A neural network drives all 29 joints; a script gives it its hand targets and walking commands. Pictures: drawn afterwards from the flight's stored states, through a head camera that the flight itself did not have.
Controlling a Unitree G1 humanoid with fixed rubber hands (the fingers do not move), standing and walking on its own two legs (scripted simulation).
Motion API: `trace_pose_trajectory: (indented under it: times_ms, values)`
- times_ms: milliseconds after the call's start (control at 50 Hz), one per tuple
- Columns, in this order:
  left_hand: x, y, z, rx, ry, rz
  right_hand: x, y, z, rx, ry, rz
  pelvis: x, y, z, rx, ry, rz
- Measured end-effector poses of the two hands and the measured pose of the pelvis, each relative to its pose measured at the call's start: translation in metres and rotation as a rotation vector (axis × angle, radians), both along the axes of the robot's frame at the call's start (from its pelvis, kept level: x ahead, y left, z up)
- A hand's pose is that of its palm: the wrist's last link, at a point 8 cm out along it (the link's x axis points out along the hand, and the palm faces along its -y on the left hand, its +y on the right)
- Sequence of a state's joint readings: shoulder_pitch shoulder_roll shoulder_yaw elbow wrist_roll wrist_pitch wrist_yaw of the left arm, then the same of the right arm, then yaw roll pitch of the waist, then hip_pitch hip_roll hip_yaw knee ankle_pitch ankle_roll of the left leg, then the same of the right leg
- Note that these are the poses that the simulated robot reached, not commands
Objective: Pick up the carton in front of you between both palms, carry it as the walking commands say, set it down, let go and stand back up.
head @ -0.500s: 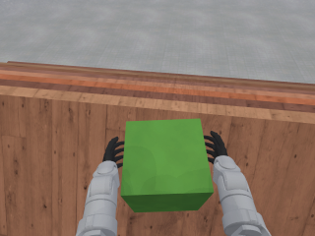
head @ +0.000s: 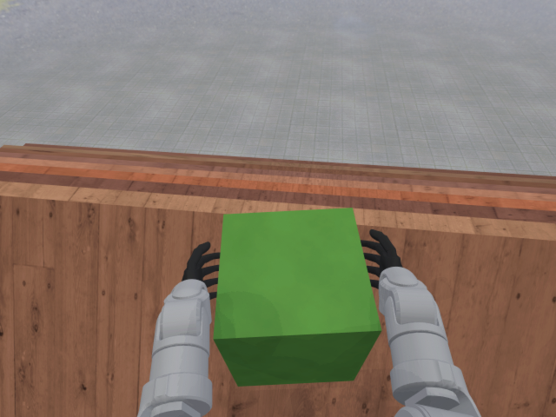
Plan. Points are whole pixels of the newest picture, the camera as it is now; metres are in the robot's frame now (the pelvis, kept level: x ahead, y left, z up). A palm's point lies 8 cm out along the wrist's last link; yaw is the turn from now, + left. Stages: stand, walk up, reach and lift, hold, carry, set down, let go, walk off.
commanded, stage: reach and lift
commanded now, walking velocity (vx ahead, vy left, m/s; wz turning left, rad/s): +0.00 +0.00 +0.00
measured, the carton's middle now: (292, 302) +0.31 +0.00 -0.05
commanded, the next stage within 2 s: hold in 0.68 s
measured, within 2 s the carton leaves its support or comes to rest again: neither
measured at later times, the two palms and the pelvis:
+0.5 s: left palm (194, 280) +0.31 +0.15 +0.03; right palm (390, 267) +0.31 -0.15 +0.04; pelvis +0.02 +0.00 +0.01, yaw +0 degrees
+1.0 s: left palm (192, 278) +0.30 +0.15 +0.05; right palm (396, 266) +0.30 -0.15 +0.06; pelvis +0.01 +0.00 +0.01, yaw +0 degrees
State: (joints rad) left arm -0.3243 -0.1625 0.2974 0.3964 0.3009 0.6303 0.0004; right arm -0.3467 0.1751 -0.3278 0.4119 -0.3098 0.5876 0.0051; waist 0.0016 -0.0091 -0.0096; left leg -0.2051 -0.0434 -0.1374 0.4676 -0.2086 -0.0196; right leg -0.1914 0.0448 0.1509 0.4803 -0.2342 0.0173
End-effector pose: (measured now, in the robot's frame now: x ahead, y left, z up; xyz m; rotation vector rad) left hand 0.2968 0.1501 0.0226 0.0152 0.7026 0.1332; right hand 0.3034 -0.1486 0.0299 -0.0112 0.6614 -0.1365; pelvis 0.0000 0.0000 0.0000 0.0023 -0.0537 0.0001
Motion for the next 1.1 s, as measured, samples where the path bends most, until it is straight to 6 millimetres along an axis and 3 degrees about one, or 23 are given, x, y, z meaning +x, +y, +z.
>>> trace_pose_trajectory:
  times_ms: [580, 860, 1100]
  values:
    - [0.008, -0.001, 0.013, 0.027, 0.0, -0.018, 0.008, -0.001, 0.013, -0.025, 0.003, 0.017, 0.021, 0.0, 0.007, 0.001, -0.019, -0.002]
    - [0.003, -0.003, 0.032, 0.023, -0.035, -0.017, 0.001, -0.003, 0.032, -0.02, -0.031, 0.009, 0.018, -0.001, 0.008, 0.0, -0.05, 0.001]
    - [-0.001, -0.002, 0.031, 0.015, -0.015, -0.014, -0.004, -0.002, 0.031, -0.015, -0.01, 0.001, 0.008, 0.001, 0.007, 0.0, -0.067, -0.002]
